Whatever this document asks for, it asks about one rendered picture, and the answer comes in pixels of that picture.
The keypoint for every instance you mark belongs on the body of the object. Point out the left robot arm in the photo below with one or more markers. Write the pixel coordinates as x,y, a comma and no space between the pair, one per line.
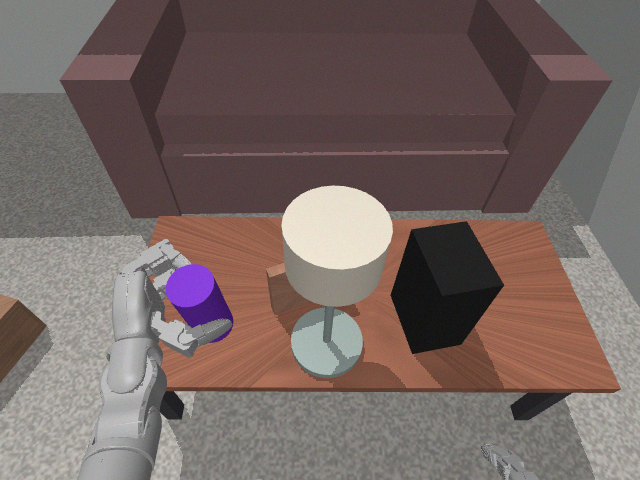
124,442

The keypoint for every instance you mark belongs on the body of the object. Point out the desk lamp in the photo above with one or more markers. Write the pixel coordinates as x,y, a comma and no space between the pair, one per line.
335,242

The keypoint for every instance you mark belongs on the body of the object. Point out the coffee table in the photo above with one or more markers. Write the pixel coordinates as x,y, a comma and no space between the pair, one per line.
534,338

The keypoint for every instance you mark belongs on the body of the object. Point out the left robot hand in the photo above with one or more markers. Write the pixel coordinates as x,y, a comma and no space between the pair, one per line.
138,308

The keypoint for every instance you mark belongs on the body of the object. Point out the right robot hand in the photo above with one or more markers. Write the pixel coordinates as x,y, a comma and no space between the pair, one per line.
508,464

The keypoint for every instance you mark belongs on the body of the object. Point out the sofa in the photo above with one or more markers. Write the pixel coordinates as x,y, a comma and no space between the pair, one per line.
240,106

